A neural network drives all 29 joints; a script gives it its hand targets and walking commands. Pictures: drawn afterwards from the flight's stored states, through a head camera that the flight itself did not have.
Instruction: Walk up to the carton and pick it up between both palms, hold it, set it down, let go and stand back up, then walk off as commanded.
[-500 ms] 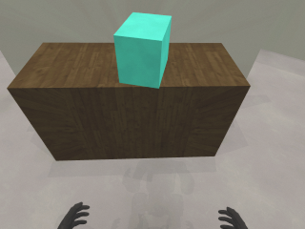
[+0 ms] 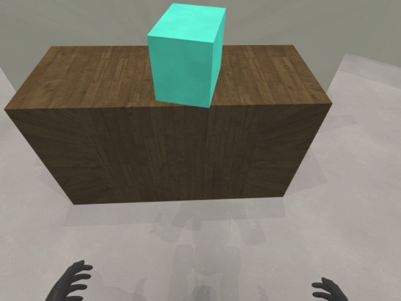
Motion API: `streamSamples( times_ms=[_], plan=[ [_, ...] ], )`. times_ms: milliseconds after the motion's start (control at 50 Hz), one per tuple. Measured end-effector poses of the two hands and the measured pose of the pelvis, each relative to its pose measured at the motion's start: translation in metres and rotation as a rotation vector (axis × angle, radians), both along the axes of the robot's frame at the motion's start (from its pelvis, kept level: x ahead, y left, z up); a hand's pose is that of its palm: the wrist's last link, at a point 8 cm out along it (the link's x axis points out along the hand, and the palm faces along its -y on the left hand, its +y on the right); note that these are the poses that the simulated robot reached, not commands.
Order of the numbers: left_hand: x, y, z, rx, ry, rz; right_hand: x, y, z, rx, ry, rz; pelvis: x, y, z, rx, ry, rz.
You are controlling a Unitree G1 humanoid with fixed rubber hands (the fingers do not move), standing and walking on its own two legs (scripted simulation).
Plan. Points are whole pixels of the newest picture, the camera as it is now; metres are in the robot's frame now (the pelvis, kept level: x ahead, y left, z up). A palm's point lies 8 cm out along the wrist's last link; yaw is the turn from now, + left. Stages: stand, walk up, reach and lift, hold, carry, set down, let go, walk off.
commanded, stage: stand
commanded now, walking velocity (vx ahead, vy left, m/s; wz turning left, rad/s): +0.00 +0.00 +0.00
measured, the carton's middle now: (190, 54) +0.94 +0.05 +0.03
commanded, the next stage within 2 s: walk up in 0.56 s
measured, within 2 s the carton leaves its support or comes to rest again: neither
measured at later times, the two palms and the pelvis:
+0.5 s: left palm out of the picture +0.11 +0.30 -0.08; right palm out of the picture +0.10 -0.28 -0.09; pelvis -0.01 +0.01 +0.01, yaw +0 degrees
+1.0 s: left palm out of the picture +0.11 +0.30 -0.08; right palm out of the picture +0.06 -0.32 -0.10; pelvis +0.01 -0.01 +0.00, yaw -1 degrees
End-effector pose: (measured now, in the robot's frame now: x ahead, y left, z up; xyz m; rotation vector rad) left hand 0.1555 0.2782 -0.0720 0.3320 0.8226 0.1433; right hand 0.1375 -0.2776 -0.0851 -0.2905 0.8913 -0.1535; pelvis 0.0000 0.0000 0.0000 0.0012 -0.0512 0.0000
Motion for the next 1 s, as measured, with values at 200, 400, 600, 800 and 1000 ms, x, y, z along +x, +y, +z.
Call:
streamSamples(
  times_ms=[200,400,600,800,1000],
  plan=[
    [-0.012,0.005,-0.005,0.000,0.053,0.012,-0.012,-0.002,-0.001,-0.012,0.049,-0.019,0.000,0.002,0.005,-0.003,-0.008,-0.001],
    [-0.033,0.014,-0.010,0.003,0.118,0.032,-0.027,-0.007,-0.001,-0.025,0.100,-0.040,-0.004,0.005,0.010,-0.004,-0.009,-0.005],
    [-0.049,0.022,-0.013,0.012,0.173,0.055,-0.040,-0.003,-0.003,-0.016,0.137,-0.060,-0.008,0.008,0.013,-0.004,-0.009,-0.009],
    [-0.065,0.028,-0.015,0.016,0.211,0.074,-0.054,-0.004,-0.006,-0.013,0.169,-0.075,-0.008,0.010,0.015,-0.002,-0.007,-0.008],
    [-0.043,0.018,-0.004,0.085,0.185,-0.002,-0.079,-0.043,-0.018,-0.033,0.226,-0.100,0.015,-0.014,0.003,0.007,0.003,-0.025]
  ],
)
